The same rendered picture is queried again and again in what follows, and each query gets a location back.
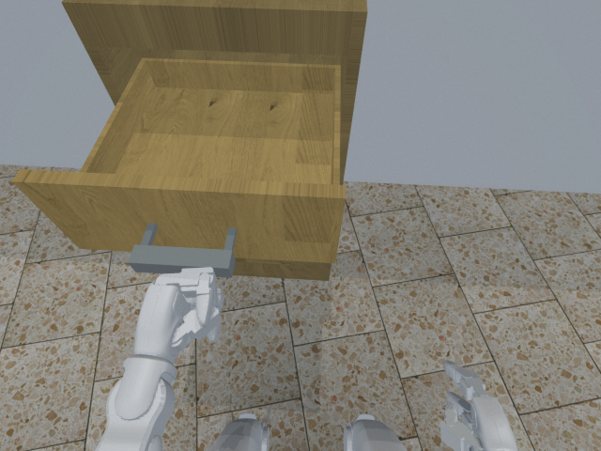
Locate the robot left forearm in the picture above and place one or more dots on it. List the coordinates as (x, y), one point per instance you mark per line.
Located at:
(140, 405)

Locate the right robot hand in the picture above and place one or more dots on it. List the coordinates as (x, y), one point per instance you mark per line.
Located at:
(484, 424)

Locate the robot left shin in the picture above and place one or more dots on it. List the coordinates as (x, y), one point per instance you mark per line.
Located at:
(247, 415)

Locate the handle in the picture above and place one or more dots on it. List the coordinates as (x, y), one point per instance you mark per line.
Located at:
(165, 259)

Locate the cabinet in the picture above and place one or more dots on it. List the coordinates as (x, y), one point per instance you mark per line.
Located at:
(117, 34)

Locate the left robot thigh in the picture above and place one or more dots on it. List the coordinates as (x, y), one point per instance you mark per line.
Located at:
(243, 434)

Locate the drawer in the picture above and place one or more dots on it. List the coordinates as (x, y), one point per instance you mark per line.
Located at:
(197, 146)

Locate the left robot hand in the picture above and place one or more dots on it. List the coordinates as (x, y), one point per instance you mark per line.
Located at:
(164, 307)

